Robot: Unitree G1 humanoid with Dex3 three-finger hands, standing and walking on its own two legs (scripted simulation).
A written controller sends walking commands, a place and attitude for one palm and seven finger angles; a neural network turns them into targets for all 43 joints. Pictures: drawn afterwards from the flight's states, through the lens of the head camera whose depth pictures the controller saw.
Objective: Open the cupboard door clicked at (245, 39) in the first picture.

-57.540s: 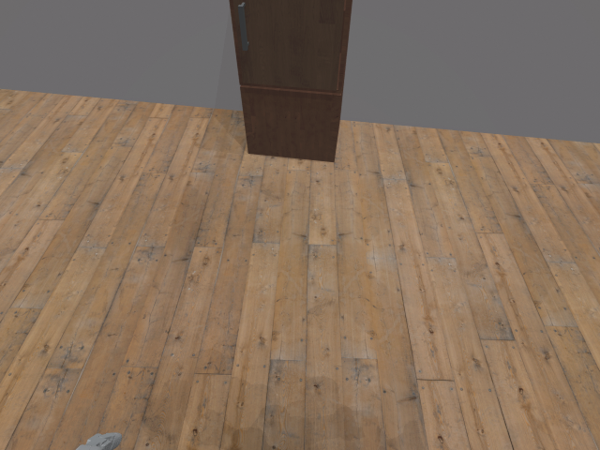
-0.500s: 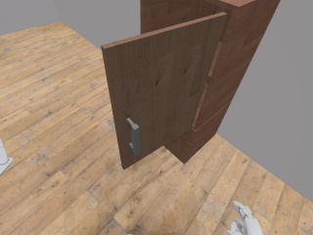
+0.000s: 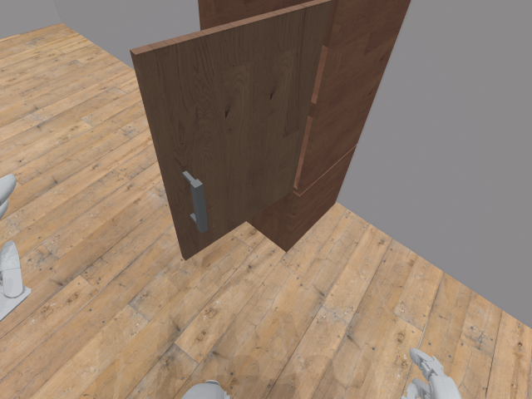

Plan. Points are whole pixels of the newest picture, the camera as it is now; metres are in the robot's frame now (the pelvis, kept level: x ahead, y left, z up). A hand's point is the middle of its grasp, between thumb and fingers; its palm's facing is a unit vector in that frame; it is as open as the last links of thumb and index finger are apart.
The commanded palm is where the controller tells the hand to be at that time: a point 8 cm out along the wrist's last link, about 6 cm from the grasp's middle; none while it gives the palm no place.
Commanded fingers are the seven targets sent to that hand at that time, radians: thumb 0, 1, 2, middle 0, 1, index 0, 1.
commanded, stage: stop stepping back and stand still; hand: left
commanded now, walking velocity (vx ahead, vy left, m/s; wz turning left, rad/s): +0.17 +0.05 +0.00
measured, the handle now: (195, 203) +0.52 +0.19 -0.10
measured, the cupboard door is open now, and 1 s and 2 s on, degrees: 83 83 83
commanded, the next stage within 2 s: let the arm hang, fingers relaxed in 0.86 s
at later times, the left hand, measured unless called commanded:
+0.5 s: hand out of the picture +0.13 +0.28 +0.15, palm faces +0.46 -0.77 -0.44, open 7.4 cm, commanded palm +0.07 +0.31 +0.17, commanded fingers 0.00 0.90 0.90 -0.20 -0.30 -0.20 -0.30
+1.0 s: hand out of the picture +0.13 +0.29 +0.12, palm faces +0.35 -0.80 -0.49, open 7.4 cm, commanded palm none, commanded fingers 0.00 0.90 0.90 -0.20 -0.30 -0.20 -0.30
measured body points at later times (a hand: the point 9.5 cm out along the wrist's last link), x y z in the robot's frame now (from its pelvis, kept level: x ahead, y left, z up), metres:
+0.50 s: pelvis -0.06 +0.01 -0.01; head -0.07 +0.01 +0.44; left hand +0.10 +0.32 +0.17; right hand +0.09 -0.23 -0.10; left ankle -0.04 +0.12 -0.74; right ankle -0.06 -0.09 -0.74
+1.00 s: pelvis -0.07 +0.03 +0.00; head -0.06 +0.02 +0.45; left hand +0.11 +0.33 +0.14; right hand +0.10 -0.20 -0.10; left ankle -0.04 +0.12 -0.74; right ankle -0.06 -0.09 -0.74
